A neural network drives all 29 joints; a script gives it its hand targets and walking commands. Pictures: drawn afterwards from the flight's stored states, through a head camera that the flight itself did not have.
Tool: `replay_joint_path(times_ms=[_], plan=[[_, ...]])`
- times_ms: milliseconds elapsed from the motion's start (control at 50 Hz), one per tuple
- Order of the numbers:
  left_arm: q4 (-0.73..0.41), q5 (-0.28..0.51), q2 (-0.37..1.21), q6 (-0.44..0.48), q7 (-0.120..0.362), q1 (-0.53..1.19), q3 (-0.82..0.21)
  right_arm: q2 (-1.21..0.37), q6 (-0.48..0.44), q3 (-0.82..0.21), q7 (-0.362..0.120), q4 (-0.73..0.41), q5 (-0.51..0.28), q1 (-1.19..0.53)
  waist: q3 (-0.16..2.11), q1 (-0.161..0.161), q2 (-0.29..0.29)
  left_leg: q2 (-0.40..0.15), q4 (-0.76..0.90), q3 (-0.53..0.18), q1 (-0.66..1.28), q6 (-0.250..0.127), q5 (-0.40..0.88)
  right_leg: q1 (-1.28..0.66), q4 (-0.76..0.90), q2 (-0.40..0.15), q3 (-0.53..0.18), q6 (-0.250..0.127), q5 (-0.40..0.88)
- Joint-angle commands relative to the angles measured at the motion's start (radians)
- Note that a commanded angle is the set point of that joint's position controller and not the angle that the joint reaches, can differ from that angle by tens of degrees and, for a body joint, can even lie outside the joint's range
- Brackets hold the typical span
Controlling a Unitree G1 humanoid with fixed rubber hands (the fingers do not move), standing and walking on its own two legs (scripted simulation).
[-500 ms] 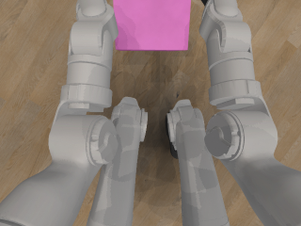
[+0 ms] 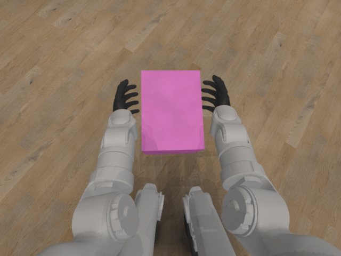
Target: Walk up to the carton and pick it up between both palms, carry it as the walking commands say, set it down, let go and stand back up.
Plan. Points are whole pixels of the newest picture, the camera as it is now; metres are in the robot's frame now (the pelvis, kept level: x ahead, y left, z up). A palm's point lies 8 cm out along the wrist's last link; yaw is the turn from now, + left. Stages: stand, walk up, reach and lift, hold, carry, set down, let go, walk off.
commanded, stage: reach and lift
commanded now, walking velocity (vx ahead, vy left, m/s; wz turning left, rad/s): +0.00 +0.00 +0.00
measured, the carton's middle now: (170, 116) +0.47 +0.02 -0.14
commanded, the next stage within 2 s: none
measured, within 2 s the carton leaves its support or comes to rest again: neither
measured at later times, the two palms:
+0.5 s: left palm (120, 111) +0.42 +0.13 +0.01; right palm (231, 110) +0.42 -0.10 +0.02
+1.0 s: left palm (107, 107) +0.39 +0.13 +0.09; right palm (243, 107) +0.40 -0.10 +0.09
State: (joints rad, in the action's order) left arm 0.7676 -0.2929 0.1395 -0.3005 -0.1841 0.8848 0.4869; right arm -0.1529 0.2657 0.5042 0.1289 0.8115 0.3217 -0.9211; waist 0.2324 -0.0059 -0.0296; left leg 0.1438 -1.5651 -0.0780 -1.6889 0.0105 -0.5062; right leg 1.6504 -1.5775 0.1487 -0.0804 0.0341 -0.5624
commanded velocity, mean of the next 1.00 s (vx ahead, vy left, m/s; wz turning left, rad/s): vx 0.00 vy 0.00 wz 0.00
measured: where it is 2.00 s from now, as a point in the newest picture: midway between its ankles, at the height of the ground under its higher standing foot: (170, 241)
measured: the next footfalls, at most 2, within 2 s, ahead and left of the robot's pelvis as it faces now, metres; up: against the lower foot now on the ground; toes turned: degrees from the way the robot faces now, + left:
none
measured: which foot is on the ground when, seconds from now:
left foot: down 0.00-1.00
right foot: down 0.00-1.00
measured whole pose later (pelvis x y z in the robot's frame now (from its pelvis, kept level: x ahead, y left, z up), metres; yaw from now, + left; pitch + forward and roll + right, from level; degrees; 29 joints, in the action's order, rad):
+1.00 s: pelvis +0.03 +0.00 +0.13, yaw +1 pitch +24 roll -1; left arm 0.65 -0.26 0.22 -0.21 -0.19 0.56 0.39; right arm -0.24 0.15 0.44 0.12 0.69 0.30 -0.58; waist 0.15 0.00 -0.01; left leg 0.13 -1.01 -0.13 -1.07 -0.01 -0.34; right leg 1.03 -1.00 0.12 -0.12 0.02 -0.39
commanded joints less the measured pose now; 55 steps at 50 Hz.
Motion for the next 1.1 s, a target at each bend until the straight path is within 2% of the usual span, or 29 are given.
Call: replay_joint_path(times_ms=[0, 20, 100, 120, 140, 160, 180, 260, 280, 300, 320, 340, 360, 380, 400, 420, 460, 480, 500, 540, 560, 580, 660, 760, 820, 880, 920, 960, 1080], plan=[[-0.008, 0.128, 0.956, 0.071, 0.280, 0.529, -0.462, -0.932, -0.041, -0.455, -0.242, 0.097, -0.096, -0.377, 0.670, -0.013, 0.058, 0.038, 0.230, 0.032, 0.643, 0.019, 0.452, -0.353, 0.233, 0.040, 0.065, -0.006, 0.391], [0.028, 0.110, 0.915, 0.074, 0.286, 0.545, -0.439, -0.924, -0.040, -0.412, -0.241, 0.145, -0.065, -0.365, 0.608, 0.009, 0.015, 0.029, 0.238, 0.012, 0.597, 0.014, 0.406, -0.308, 0.229, 0.036, 0.073, -0.005, 0.338], [-0.085, 0.181, 0.937, 0.113, 0.282, 0.629, -0.592, -0.921, -0.084, -0.563, -0.218, -0.018, -0.146, -0.436, 0.835, 0.016, 0.046, 0.034, 0.238, 0.034, 0.669, 0.029, 0.471, -0.465, 0.254, 0.038, 0.055, -0.007, 0.437], [-0.064, 0.178, 0.920, 0.114, 0.285, 0.616, -0.596, -0.938, -0.080, -0.569, -0.211, -0.010, -0.151, -0.474, 0.820, 0.003, 0.028, 0.035, 0.252, 0.036, 0.633, 0.022, 0.406, -0.516, 0.261, 0.035, 0.044, -0.001, 0.404], [-0.078, 0.198, 0.913, 0.119, 0.286, 0.645, -0.606, -0.940, -0.076, -0.572, -0.208, -0.011, -0.144, -0.466, 0.796, 0.033, -0.007, 0.037, 0.259, 0.031, 0.605, 0.024, 0.366, -0.522, 0.266, 0.035, 0.050, 0.003, 0.386], [-0.117, 0.210, 0.957, 0.124, 0.283, 0.663, -0.649, -0.982, -0.082, -0.632, -0.200, -0.037, -0.177, -0.474, 0.887, 0.008, 0.002, 0.038, 0.266, 0.041, 0.659, 0.022, 0.405, -0.603, 0.271, 0.041, 0.043, 0.002, 0.434], [-0.120, 0.230, 0.946, 0.123, 0.278, 0.637, -0.666, -0.948, -0.086, -0.643, -0.194, -0.062, -0.193, -0.486, 0.878, 0.016, 0.036, 0.038, 0.261, 0.047, 0.671, 0.026, 0.391, -0.602, 0.269, 0.038, 0.044, 0.001, 0.418], [-0.102, 0.186, 0.936, 0.110, 0.289, 0.664, -0.615, -1.032, -0.051, -0.619, -0.191, 0.013, -0.168, -0.443, 0.787, -0.024, -0.008, 0.044, 0.294, 0.079, 0.572, 0.015, 0.203, -0.682, 0.334, 0.026, 0.024, 0.002, 0.256], [-0.124, 0.189, 0.933, 0.106, 0.292, 0.623, -0.635, -1.024, -0.046, -0.637, -0.194, -0.022, -0.185, -0.439, 0.789, -0.050, 0.026, 0.038, 0.295, 0.085, 0.595, 0.017, 0.223, -0.685, 0.333, 0.022, 0.010, 0.005, 0.273], [-0.115, 0.189, 0.928, 0.095, 0.291, 0.625, -0.638, -1.037, -0.037, -0.641, -0.197, -0.006, -0.189, -0.422, 0.794, -0.045, 0.050, 0.034, 0.299, 0.076, 0.632, 0.009, 0.224, -0.662, 0.321, 0.024, 0.017, 0.004, 0.272], [-0.056, 0.182, 0.925, 0.086, 0.296, 0.614, -0.610, -1.027, -0.034, -0.621, -0.196, 0.012, -0.170, -0.418, 0.734, -0.033, 0.015, 0.024, 0.314, 0.061, 0.607, 0.009, 0.197, -0.651, 0.336, 0.023, 0.016, 0.006, 0.242], [-0.060, 0.166, 0.938, 0.081, 0.294, 0.549, -0.596, -1.062, -0.031, -0.658, -0.199, -0.002, -0.193, -0.423, 0.748, -0.092, 0.027, 0.026, 0.318, 0.072, 0.655, 0.005, 0.222, -0.688, 0.343, 0.019, 0.005, 0.009, 0.253], [-0.072, 0.184, 0.959, 0.079, 0.296, 0.557, -0.613, -1.039, -0.034, -0.653, -0.197, -0.024, -0.191, -0.430, 0.774, -0.062, 0.047, 0.029, 0.312, 0.066, 0.644, 0.003, 0.238, -0.730, 0.349, 0.011, -0.003, 0.005, 0.275], [-0.018, 0.137, 0.892, 0.069, 0.301, 0.549, -0.538, -1.038, -0.017, -0.607, -0.196, 0.056, -0.158, -0.403, 0.649, -0.098, 0.023, 0.021, 0.340, 0.067, 0.582, -0.002, 0.167, -0.691, 0.368, 0.002, -0.007, 0.013, 0.223], [-0.055, 0.160, 0.931, 0.069, 0.301, 0.556, -0.583, -1.039, -0.022, -0.628, -0.194, 0.003, -0.172, -0.398, 0.684, -0.055, 0.037, 0.016, 0.349, 0.063, 0.649, -0.001, 0.188, -0.745, 0.394, 0.002, -0.009, 0.011, 0.239], [0.003, 0.134, 0.911, 0.065, 0.300, 0.515, -0.521, -1.034, -0.017, -0.610, -0.194, 0.041, -0.162, -0.409, 0.600, -0.099, 0.020, 0.012, 0.372, 0.046, 0.655, -0.016, 0.178, -0.694, 0.400, -0.003, 0.002, 0.013, 0.199], [-0.041, 0.143, 0.932, 0.072, 0.302, 0.524, -0.544, -1.031, -0.025, -0.606, -0.188, 0.021, -0.146, -0.357, 0.624, -0.054, 0.002, 0.015, 0.389, 0.042, 0.709, -0.009, 0.240, -0.743, 0.430, 0.003, 0.003, 0.013, 0.269], [0.011, 0.119, 0.907, 0.064, 0.309, 0.462, -0.498, -1.027, -0.019, -0.581, -0.192, 0.046, -0.131, -0.357, 0.575, -0.072, -0.026, 0.015, 0.419, 0.035, 0.695, -0.014, 0.234, -0.748, 0.442, -0.001, 0.010, 0.014, 0.263], [0.022, 0.129, 0.903, 0.067, 0.316, 0.463, -0.488, -1.019, -0.023, -0.570, -0.186, 0.044, -0.121, -0.340, 0.542, -0.036, -0.043, 0.011, 0.423, 0.027, 0.701, -0.018, 0.228, -0.734, 0.454, 0.000, 0.011, 0.015, 0.268], [0.007, 0.135, 0.953, 0.072, 0.316, 0.462, -0.498, -1.006, -0.038, -0.546, -0.186, 0.021, -0.104, -0.329, 0.581, -0.001, -0.025, 0.009, 0.446, 0.016, 0.784, -0.011, 0.277, -0.774, 0.483, 0.005, 0.013, -0.006, 0.287], [0.028, 0.105, 0.904, 0.075, 0.325, 0.463, -0.464, -0.983, -0.033, -0.517, -0.186, 0.081, -0.078, -0.306, 0.488, -0.020, -0.019, 0.005, 0.460, 0.029, 0.743, -0.011, 0.255, -0.730, 0.502, -0.009, -0.004, 0.001, 0.275], [0.016, 0.121, 0.958, 0.080, 0.325, 0.469, -0.485, -0.990, -0.045, -0.495, -0.181, 0.079, -0.056, -0.268, 0.494, 0.021, -0.007, 0.002, 0.476, 0.017, 0.769, -0.006, 0.269, -0.772, 0.519, -0.010, -0.001, -0.007, 0.306], [-0.073, 0.173, 0.961, 0.123, 0.308, 0.424, -0.584, -0.977, -0.089, -0.564, -0.189, 0.027, -0.104, -0.231, 0.604, -0.006, 0.029, -0.001, 0.523, -0.008, 0.936, 0.017, 0.499, -0.823, 0.524, 0.001, 0.010, -0.013, 0.476], [-0.132, 0.168, 1.008, 0.144, 0.285, 0.385, -0.677, -0.971, -0.117, -0.571, -0.226, 0.041, -0.092, -0.135, 0.636, 0.010, 0.135, -0.016, 0.573, -0.022, 1.092, 0.045, 0.624, -0.794, 0.570, 0.003, 0.004, -0.042, 0.507], [-0.110, 0.146, 1.021, 0.141, 0.271, 0.280, -0.676, -0.949, -0.120, -0.589, -0.246, -0.011, -0.093, -0.137, 0.619, -0.015, 0.142, -0.030, 0.602, -0.046, 1.160, 0.050, 0.682, -0.778, 0.590, 0.004, 0.005, -0.043, 0.501], [-0.086, 0.110, 1.013, 0.131, 0.263, 0.232, -0.656, -0.951, -0.103, -0.577, -0.260, 0.027, -0.078, -0.090, 0.550, -0.020, 0.118, -0.024, 0.661, -0.036, 1.141, 0.045, 0.591, -0.827, 0.644, -0.002, 0.006, -0.039, 0.472], [-0.121, 0.120, 1.008, 0.140, 0.261, 0.247, -0.649, -0.964, -0.100, -0.580, -0.260, 0.007, -0.064, -0.094, 0.515, 0.002, 0.043, -0.024, 0.689, -0.040, 1.142, 0.041, 0.565, -0.864, 0.677, 0.005, 0.011, -0.036, 0.463], [-0.101, 0.107, 1.017, 0.137, 0.266, 0.219, -0.647, -0.996, -0.097, -0.616, -0.265, -0.013, -0.087, -0.135, 0.535, -0.020, 0.023, -0.019, 0.716, -0.033, 1.154, 0.022, 0.527, -0.929, 0.694, -0.004, 0.010, -0.028, 0.453], [-0.054, 0.058, 0.989, 0.109, 0.276, 0.263, -0.575, -0.970, -0.077, -0.541, -0.264, 0.007, -0.033, -0.144, 0.353, -0.002, 0.014, -0.038, 0.791, -0.030, 1.147, 0.006, 0.297, -0.949, 0.786, -0.018, -0.010, -0.044, 0.260]])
